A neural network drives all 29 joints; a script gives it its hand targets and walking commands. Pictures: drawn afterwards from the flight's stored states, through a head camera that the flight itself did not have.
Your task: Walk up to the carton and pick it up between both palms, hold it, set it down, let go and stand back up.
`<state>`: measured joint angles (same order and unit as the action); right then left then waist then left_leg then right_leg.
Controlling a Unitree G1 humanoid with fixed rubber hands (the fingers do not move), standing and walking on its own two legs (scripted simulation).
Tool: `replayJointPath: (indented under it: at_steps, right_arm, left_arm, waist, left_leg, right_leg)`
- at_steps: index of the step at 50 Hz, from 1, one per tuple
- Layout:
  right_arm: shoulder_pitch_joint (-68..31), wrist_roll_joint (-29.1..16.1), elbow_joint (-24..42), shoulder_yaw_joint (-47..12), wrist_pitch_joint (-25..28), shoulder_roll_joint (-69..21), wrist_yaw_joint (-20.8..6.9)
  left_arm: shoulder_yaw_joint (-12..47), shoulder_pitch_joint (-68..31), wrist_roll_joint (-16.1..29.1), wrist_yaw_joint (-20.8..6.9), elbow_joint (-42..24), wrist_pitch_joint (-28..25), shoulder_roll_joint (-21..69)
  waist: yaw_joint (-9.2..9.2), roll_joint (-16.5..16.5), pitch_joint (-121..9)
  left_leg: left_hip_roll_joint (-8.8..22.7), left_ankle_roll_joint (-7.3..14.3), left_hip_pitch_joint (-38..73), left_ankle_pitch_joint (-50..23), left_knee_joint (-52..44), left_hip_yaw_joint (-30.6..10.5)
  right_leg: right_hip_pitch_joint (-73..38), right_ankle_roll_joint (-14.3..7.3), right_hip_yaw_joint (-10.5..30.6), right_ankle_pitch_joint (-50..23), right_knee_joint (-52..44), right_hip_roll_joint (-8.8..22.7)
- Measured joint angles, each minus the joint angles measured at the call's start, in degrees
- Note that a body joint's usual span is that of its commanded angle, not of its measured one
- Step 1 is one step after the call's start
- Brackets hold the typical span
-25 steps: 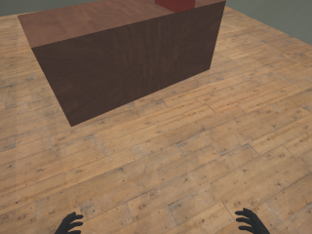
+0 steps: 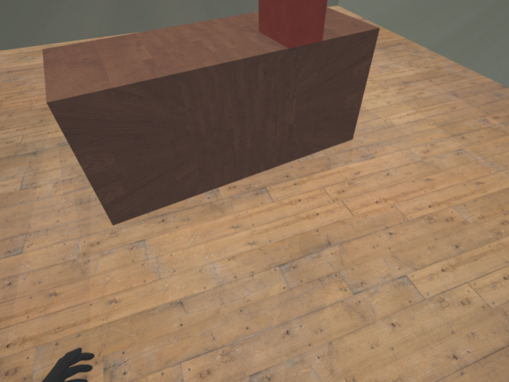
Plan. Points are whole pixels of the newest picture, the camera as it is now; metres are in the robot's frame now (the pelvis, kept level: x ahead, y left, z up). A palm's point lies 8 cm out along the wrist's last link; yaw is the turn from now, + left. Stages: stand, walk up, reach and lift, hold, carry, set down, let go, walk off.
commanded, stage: walk up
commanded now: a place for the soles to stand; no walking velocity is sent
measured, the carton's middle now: (290, 8) +1.69 -0.15 +0.06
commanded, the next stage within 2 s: none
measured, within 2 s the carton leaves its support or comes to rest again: neither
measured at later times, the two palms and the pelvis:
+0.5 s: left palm (168, 350) +0.22 +0.15 -0.05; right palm out of the picture +0.30 -0.50 -0.10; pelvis +0.16 -0.19 -0.01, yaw +7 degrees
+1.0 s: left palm (299, 237) +0.48 -0.08 -0.10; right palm out of the picture +0.52 -0.75 -0.14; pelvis +0.39 -0.42 -0.05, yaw +9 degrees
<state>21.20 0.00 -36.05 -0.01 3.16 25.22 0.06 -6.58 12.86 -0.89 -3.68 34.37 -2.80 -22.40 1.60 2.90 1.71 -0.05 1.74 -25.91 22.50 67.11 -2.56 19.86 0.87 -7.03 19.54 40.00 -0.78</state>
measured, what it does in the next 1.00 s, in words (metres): steps to the right: left foot, then right foot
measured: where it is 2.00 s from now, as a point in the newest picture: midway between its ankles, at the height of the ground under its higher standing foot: (415, 252)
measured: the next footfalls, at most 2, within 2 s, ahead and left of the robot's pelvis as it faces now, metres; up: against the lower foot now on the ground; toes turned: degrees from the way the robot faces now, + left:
left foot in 0.14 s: +0.09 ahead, +0.13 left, +0.01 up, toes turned +1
right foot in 0.28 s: +0.12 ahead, -0.20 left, +0.01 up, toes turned +4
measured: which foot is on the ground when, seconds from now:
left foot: up 0.00-0.12, down 0.14-0.26, up 0.28-0.60, down 0.62-0.86, up 0.88-1.00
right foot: down 0.00-0.10, up 0.12-0.26, down 0.28-0.58, up 0.60-0.84, down 0.86-1.00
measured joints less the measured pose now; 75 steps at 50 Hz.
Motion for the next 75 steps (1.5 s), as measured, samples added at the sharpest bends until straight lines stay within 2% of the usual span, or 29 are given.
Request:
replayJointPath:
  at_steps: [3,5,7,10,13,14,17,22,26,28,30,31,33,36,38,43,45,48,51,55,58,59,61,63,65,67,69,71,75]
  right_arm:
    - [1.2,0.0,-0.2,0.0,0.1,0.1,0.0]
    - [2.7,0.0,-0.2,0.3,0.9,1.7,0.3]
    - [3.9,0.0,-0.6,1.7,0.8,4.8,1.6]
    - [4.0,0.0,-2.6,2.2,0.0,4.7,2.7]
    - [3.9,0.0,-2.8,2.1,0.8,4.7,2.7]
    - [3.7,0.0,-2.9,2.1,1.0,4.7,2.7]
    - [2.4,0.0,-2.9,2.1,0.7,3.7,2.7]
    - [0.3,0.0,-2.8,2.1,1.1,3.4,2.7]
    - [-0.8,0.0,-2.8,2.1,0.8,3.4,2.5]
    - [-0.7,0.0,-2.7,2.1,1.0,3.5,2.5]
    - [-0.4,0.0,-2.8,2.2,2.1,5.1,2.7]
    - [0.2,0.0,-2.9,2.4,1.9,6.1,3.2]
    - [0.5,0.0,-3.0,2.4,1.1,5.7,4.0]
    - [1.1,0.0,-3.5,2.3,1.4,5.2,4.5]
    - [1.1,0.0,-3.5,2.3,2.0,5.2,4.5]
    - [1.1,0.0,-3.6,2.3,3.6,5.2,4.3]
    - [-0.1,0.0,-3.7,2.3,3.0,5.3,4.3]
    - [-0.6,0.0,-3.7,2.3,1.0,4.4,4.2]
    - [-0.5,0.0,-3.8,2.3,-0.9,3.5,3.4]
    - [0.3,0.0,-4.0,2.3,-1.7,3.2,2.6]
    - [1.0,0.0,-3.9,2.3,-0.9,3.4,2.5]
    - [1.5,0.0,-3.9,2.4,0.0,4.0,2.5]
    - [4.1,0.0,-4.1,2.9,0.8,7.1,3.6]
    - [5.9,0.0,-4.7,3.3,-0.3,7.2,4.6]
    - [6.2,0.0,-6.1,3.3,-0.5,6.5,4.8]
    - [5.9,0.0,-6.2,3.3,0.1,5.9,4.8]
    - [5.2,0.0,-6.1,3.3,1.3,5.8,4.6]
    - [3.2,0.0,-6.3,3.3,1.3,5.9,4.5]
    - [2.5,0.0,-6.3,3.3,0.2,3.6,4.5]
  left_arm:
    - [-1.1,-0.4,0.0,0.2,0.0,1.1,-0.7]
    - [-1.8,-2.2,0.0,0.2,0.0,2.0,-1.2]
    - [-1.6,-3.6,0.0,0.0,0.1,2.0,-1.5]
    - [-1.1,-4.1,0.0,-1.5,0.0,2.8,-1.8]
    - [-0.9,-4.0,0.0,-3.1,-0.1,2.4,-1.9]
    - [-0.9,-4.0,0.0,-3.1,-0.1,1.6,-2.0]
    - [-0.2,-2.7,0.0,-1.8,0.2,0.6,-1.9]
    - [0.2,2.1,0.0,0.5,2.2,0.6,-1.9]
    - [0.3,4.0,0.0,1.4,2.3,1.1,-1.9]
    - [0.2,3.8,0.0,1.5,2.3,1.6,-1.8]
    - [0.3,3.6,0.0,1.7,2.3,1.9,-1.8]
    - [0.2,3.5,0.0,1.7,2.3,2.1,-2.1]
    - [0.3,2.5,0.0,1.8,2.3,2.3,-2.6]
    - [1.3,1.1,0.0,0.3,2.3,2.8,-2.7]
    - [1.6,-0.5,0.0,-1.1,2.2,2.7,-2.7]
    - [1.4,-2.3,0.0,-3.1,2.2,1.2,-3.0]
    - [1.2,-2.3,0.0,-2.8,2.3,0.6,-2.8]
    - [1.6,-1.8,0.0,-1.7,2.5,1.0,-2.2]
    - [1.7,-1.4,0.0,-0.3,3.3,1.9,-2.0]
    - [1.6,-1.3,0.0,0.7,3.2,1.6,-1.9]
    - [0.6,-1.5,0.0,0.8,3.3,2.7,-1.9]
    - [0.1,-2.1,0.0,0.9,3.3,3.5,-1.9]
    - [0.1,-3.4,0.0,1.0,3.3,3.8,-1.9]
    - [0.1,-4.7,0.0,1.0,3.3,3.8,-2.8]
    - [0.1,-4.6,0.0,-0.2,3.3,4.2,-2.9]
    - [0.1,-4.6,0.0,-1.8,3.2,4.8,-2.9]
    - [0.1,-4.5,0.0,-2.6,3.1,4.6,-3.0]
    - [0.1,-4.5,0.0,-2.3,3.2,3.1,-2.6]
    - [1.0,-2.2,0.0,-0.6,3.5,1.6,-1.3]
  waist:
    - [-0.17,1.2,-1.4]
    - [-0.91,2.2,-1.3]
    - [-2.47,0.8,-0.6]
    - [-3.93,2.0,0.3]
    - [-3.69,1.3,-1.0]
    - [-3.39,0.7,-1.1]
    - [-2.97,-0.4,-0.3]
    - [-0.58,-1.3,-0.3]
    - [1.81,-1.5,0.1]
    - [1.81,-1.5,0.6]
    - [1.16,-3.0,2.3]
    - [0.85,-3.7,2.7]
    - [-0.62,-1.6,4.9]
    - [-2.04,-0.3,5.3]
    - [-2.30,-0.2,5.2]
    - [-2.22,0.9,2.9]
    - [-1.88,0.0,3.7]
    - [-1.60,-0.3,4.6]
    - [-1.69,-1.1,5.1]
    - [-1.72,-0.7,3.6]
    - [-1.88,0.9,3.2]
    - [-2.16,1.0,3.4]
    - [-4.14,-1.5,3.6]
    - [-5.30,-0.3,4.4]
    - [-5.30,0.5,3.4]
    - [-4.99,0.6,1.4]
    - [-4.58,0.7,-0.3]
    - [-4.09,-0.3,0.7]
    - [-3.52,-1.4,1.7]
  left_leg:
    - [0.0,-0.2,2.0,2.3,-13.2,1.8]
    - [0.1,0.7,7.0,-2.7,-29.0,4.1]
    - [0.6,1.2,10.1,-7.0,-34.6,3.6]
    - [0.9,-3.7,8.8,-0.3,-26.0,3.6]
    - [2.9,-4.1,7.5,3.7,-22.2,2.2]
    - [3.4,-2.5,6.1,6.8,-18.5,0.7]
    - [0.8,-0.9,-0.8,9.8,1.8,-2.5]
    - [-2.2,-0.5,-6.9,-1.1,12.6,-2.6]
    - [-2.2,-0.5,-7.6,-1.9,3.0,-2.6]
    - [-2.2,-0.1,-4.8,-2.9,-12.0,-0.6]
    - [-2.0,2.2,2.6,-15.1,-32.6,1.7]
    - [-1.7,3.0,5.3,-13.9,-36.5,1.4]
    - [-2.0,-0.6,5.5,-9.2,-32.8,1.5]
    - [-0.6,-1.4,7.7,-5.4,-30.7,1.3]
    - [1.5,-1.4,9.9,-3.9,-31.5,0.7]
    - [6.4,-0.7,11.4,2.8,-27.7,-1.2]
    - [7.2,1.3,9.0,9.0,-16.1,-4.3]
    - [1.5,1.6,0.5,10.7,8.2,-6.1]
    - [-1.7,1.6,-3.1,2.2,16.9,-3.7]
    - [-1.7,1.0,-2.9,-4.1,9.7,-1.5]
    - [-1.6,1.3,2.7,0.7,-9.1,0.1]
    - [-1.0,2.8,6.4,-0.1,-20.2,1.3]
    - [0.7,5.1,12.3,-7.8,-34.9,-0.2]
    - [1.0,0.3,12.3,-2.0,-31.0,-0.9]
    - [2.1,-1.8,12.3,1.8,-27.4,-1.1]
    - [3.8,-2.9,12.4,3.9,-26.6,-1.5]
    - [5.7,-2.9,12.4,5.7,-26.2,-1.9]
    - [7.5,-0.7,11.4,7.0,-19.6,-3.9]
    - [0.9,1.0,2.1,8.0,10.9,-7.1]
  right_leg:
    - [-4.9,5.8,-1.2,-3.3,-9.1,-1.7]
    - [-1.8,5.6,-1.4,-4.6,-3.3,-2.2]
    - [5.8,3.0,-0.2,4.2,14.2,-2.7]
    - [11.0,0.5,8.2,10.2,30.6,-1.7]
    - [8.7,0.5,13.3,12.6,23.3,1.7]
    - [6.7,0.2,13.2,12.5,18.1,2.1]
    - [5.8,-3.8,8.6,16.1,22.9,0.7]
    - [-4.6,-5.1,4.5,15.8,13.3,0.1]
    - [-13.4,-1.8,2.7,11.1,-0.5,-1.8]
    - [-14.5,3.5,1.1,6.0,-3.3,-3.0]
    - [-7.4,5.8,0.9,3.4,12.1,-5.1]
    - [-2.7,5.8,1.1,5.1,22.3,-5.6]
    - [4.6,4.6,4.2,7.6,37.6,-4.2]
    - [14.4,3.8,10.1,10.7,50.8,-3.6]
    - [18.8,3.3,11.9,10.3,46.8,-1.3]
    - [16.9,2.9,12.0,-3.2,11.4,5.9]
    - [17.5,0.2,9.4,-3.3,17.1,4.1]
    - [16.8,-1.7,5.7,5.7,24.5,3.6]
    - [10.5,-0.4,2.0,6.2,19.1,2.5]
    - [2.1,1.3,-1.4,2.4,5.0,-0.6]
    - [-2.3,7.6,-2.4,-4.1,-3.7,-2.3]
    - [0.5,8.3,-2.6,-9.4,0.3,-3.0]
    - [9.7,7.2,-2.4,-4.5,20.7,-4.5]
    - [15.9,4.0,3.4,5.9,39.3,-3.8]
    - [17.6,2.5,9.3,8.0,45.9,-2.4]
    - [16.5,2.2,12.4,6.6,41.1,0.4]
    - [12.2,1.7,12.6,6.9,24.4,3.6]
    - [8.5,0.5,11.2,7.5,16.0,2.9]
    - [5.2,-2.6,6.9,13.8,20.8,1.4]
